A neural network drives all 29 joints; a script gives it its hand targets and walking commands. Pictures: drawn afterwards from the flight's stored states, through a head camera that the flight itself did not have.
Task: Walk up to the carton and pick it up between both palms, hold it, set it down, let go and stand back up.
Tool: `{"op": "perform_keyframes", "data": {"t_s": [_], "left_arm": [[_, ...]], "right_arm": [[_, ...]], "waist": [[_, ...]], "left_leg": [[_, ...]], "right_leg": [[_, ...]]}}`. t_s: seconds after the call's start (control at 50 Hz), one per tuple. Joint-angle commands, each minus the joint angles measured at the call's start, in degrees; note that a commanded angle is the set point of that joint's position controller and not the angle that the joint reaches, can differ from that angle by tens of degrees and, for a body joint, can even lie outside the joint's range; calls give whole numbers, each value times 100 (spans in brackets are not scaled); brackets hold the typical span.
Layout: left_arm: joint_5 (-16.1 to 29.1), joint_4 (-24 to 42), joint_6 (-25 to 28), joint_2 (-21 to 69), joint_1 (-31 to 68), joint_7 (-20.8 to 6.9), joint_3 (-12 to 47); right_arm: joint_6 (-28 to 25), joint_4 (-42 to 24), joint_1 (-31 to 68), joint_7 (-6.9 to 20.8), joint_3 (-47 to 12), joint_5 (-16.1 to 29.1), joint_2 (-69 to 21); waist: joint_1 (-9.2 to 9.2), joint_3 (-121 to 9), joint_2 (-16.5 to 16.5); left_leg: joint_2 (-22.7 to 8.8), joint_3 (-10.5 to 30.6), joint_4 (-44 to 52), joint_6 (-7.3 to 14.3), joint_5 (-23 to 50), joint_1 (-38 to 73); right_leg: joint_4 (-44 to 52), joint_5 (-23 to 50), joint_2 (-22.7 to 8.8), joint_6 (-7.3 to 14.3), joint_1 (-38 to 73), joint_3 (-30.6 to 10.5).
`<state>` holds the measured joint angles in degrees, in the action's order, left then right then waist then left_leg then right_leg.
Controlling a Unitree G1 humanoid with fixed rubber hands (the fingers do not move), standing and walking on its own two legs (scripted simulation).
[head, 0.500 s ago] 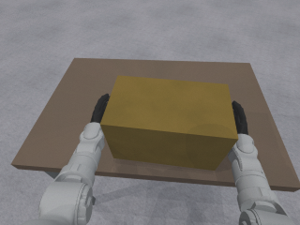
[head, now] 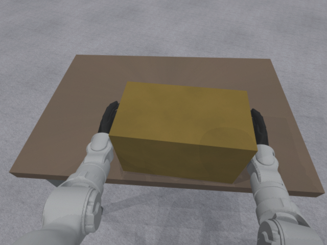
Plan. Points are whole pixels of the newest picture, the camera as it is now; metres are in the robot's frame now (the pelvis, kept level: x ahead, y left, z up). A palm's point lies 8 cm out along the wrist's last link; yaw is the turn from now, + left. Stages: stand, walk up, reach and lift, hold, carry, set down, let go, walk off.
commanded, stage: set down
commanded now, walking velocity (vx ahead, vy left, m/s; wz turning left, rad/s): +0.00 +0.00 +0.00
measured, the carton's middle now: (180, 133) +0.39 -0.04 +0.03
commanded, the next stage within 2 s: none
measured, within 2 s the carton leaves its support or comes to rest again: rests again in 0.04 s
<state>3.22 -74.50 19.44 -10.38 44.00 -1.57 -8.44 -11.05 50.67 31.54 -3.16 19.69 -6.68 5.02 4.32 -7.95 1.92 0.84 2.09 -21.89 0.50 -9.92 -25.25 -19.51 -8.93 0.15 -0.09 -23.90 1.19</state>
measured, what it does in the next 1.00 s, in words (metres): stands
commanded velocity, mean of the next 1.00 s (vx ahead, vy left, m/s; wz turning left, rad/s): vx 0.00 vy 0.00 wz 0.00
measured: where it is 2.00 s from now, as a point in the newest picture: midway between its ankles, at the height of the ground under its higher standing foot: outside the picture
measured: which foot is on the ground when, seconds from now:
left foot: down 0.00-1.00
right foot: down 0.00-1.00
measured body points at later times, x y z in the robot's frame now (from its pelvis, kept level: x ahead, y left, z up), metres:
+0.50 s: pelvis -0.01 +0.00 -0.02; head +0.05 +0.00 +0.42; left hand +0.45 +0.17 +0.05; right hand +0.40 -0.25 +0.04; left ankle -0.01 +0.11 -0.74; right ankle -0.01 -0.12 -0.74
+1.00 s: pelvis -0.04 -0.01 -0.03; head +0.05 -0.01 +0.41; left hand +0.45 +0.20 +0.06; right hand +0.39 -0.29 +0.06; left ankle -0.01 +0.11 -0.74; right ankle -0.01 -0.12 -0.74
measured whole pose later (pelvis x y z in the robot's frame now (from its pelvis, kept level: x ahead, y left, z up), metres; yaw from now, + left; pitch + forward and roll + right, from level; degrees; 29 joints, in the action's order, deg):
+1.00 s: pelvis -0.04 -0.01 -0.03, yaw -2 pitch +23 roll -1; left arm 28.2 -61.7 2.6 -27.4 52.1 -1.4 10.8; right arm -1.3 52.8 44.5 -1.5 -3.7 27.9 25.0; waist 3.3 -13.9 1.2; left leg -1.1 1.6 -37.2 -1.0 -12.6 -47.9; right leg -34.2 -10.8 2.0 1.1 -46.8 1.3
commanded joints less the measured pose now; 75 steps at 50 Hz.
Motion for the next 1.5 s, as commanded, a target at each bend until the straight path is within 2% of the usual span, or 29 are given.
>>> {"op": "perform_keyframes", "data": {"t_s": [0.0,0.16,0.22,0.26,0.28,0.3,0.32,0.36,0.44,0.48,0.54,0.62,0.68,0.76,0.82,0.88,0.94,0.98,1.06,1.2,1.28,1.36,1.42,1.48], "left_arm": [[-346,1410,626,3320,4445,-747,1052],[-292,1150,915,2643,4265,-695,1099],[-217,818,945,1672,4121,-490,899],[-36,693,873,-70,4035,-83,220],[189,791,786,-1099,4102,172,-12],[651,659,695,-1446,4112,350,382],[1125,558,587,-1466,4080,429,763],[1608,377,390,-1534,4061,424,1179],[1595,66,85,-1751,3927,205,1269],[1570,-41,-12,-1839,3854,140,1293],[1688,-31,-82,-1984,3950,63,1433],[2054,187,-104,-2201,4294,22,1756],[2337,393,-110,-2389,4505,-4,1977],[2595,950,-214,-2653,4695,-27,2103],[2659,1636,-484,-2839,4726,-24,2003],[2591,2329,-926,-3048,4599,-12,1740],[2503,2680,-1361,-3208,4505,38,1534],[2450,2770,-1611,-3295,4431,55,1411],[2334,2717,-2033,-3354,4417,85,1293],[2199,2443,-2561,-3235,4472,27,1299],[2038,2503,-2748,-3111,4184,-73,1242],[1808,2872,-2837,-2981,3509,-183,1053],[1606,3371,-2835,-2865,2772,-244,817],[1508,4092,-2792,-2843,2236,-239,574]], "right_arm": [[-574,-987,4065,1126,-2131,-384,-3283],[-770,-484,3666,1197,-1917,-513,-2728],[-834,-162,3485,1015,-1573,-404,-1845],[-902,223,3369,586,-938,40,-141],[-900,279,3530,288,-811,592,989],[-827,251,3887,67,-1237,1237,1286],[-709,334,4037,-34,-1625,1681,1370],[-549,404,4206,-129,-1951,2236,1655],[-608,1041,4320,-177,-2335,2917,2287],[-628,1323,4340,-134,-2491,3168,2469],[-566,1402,4381,-27,-2596,3385,2703],[-381,1240,4528,137,-2597,3481,2890],[-267,1056,4606,248,-2566,3529,3010],[-136,511,4712,330,-2467,3614,3215],[48,-128,4769,316,-2305,3634,3396],[343,-767,4731,243,-2106,3589,3563],[655,-1156,4656,173,-1865,3434,3622],[854,-1317,4652,103,-1799,3340,3590],[1219,-1343,4620,41,-1707,3236,3558],[1680,-938,4648,58,-1762,3267,3507],[1770,-742,4386,81,-1886,3397,3480],[1725,-831,3773,83,-1941,3487,3390],[1616,-1147,3081,71,-1874,3440,3242],[1466,-1784,2567,39,-1642,3281,3122]], "waist": [[40,-3693,-42],[37,-3914,71],[21,-3823,84],[-43,-3902,36],[-48,-4203,-22],[-98,-4435,-6],[-77,-4390,-34],[-57,-4578,-22],[-67,-4660,85],[-51,-4484,77],[-37,-4260,87],[15,-4250,153],[44,-4477,198],[30,-5152,219],[16,-5703,188],[27,-5957,104],[32,-5756,100],[12,-5570,-87],[-24,-5067,-121],[-13,-4118,-118],[18,-3622,-43],[14,-3104,41],[-18,-2757,97],[-74,-2596,167]], "left_leg": [[-164,-168,-38,-310,1712,1115],[-161,-222,-238,-367,2019,1175],[-171,-277,-355,-418,2104,1160],[-184,-391,-468,-419,2049,969],[-181,-433,-555,-436,2117,774],[-181,-409,-745,-450,2128,629],[-156,-368,-949,-447,2053,638],[-106,-311,-1298,-487,2174,872],[-102,-263,-1753,-619,2855,1290],[-92,-264,-1779,-599,2771,1284],[-81,-248,-1711,-535,2322,1179],[-71,-232,-1646,-437,1634,960],[-54,-223,-1682,-364,1311,751],[-8,-254,-1831,-304,1285,587],[31,-266,-1894,-272,1449,620],[70,-227,-1774,-223,1586,751],[58,-163,-1490,-188,1416,932],[88,-121,-1316,-76,1271,798],[70,-81,-976,-39,1172,916],[22,-84,-590,-39,1204,1259],[7,-108,-479,-80,1473,1610],[6,-144,-391,-122,1776,2023],[3,-174,-336,-159,1985,2317],[3,-211,-307,-212,2094,2504]], "right_leg": [[-323,2387,-119,-124,1938,82],[-454,2511,-118,-168,1742,125],[-519,2555,-83,-190,1598,125],[-683,2649,-47,-213,1576,50],[-842,2792,-1,-239,1537,-23],[-1023,2800,85,-226,1460,-29],[-1151,2645,150,-241,1233,38],[-1274,2549,222,-252,637,166],[-1390,2914,294,-279,15,256],[-1348,2796,304,-256,-145,270],[-1278,2280,293,-257,-434,291],[-1255,1560,244,-227,-834,323],[-1352,1341,196,-254,-995,325],[-1490,1474,195,-311,-919,284],[-1482,1747,238,-327,-636,210],[-1320,2001,259,-326,-196,101],[-1150,1782,272,-256,-29,122],[-1038,1811,215,-312,274,39],[-854,1790,195,-289,585,42],[-534,1872,190,-209,895,93],[-351,2022,202,-186,1092,107],[-139,2004,225,-173,1300,109],[3,1903,255,-152,1454,105],[87,1755,295,-126,1517,125]]}}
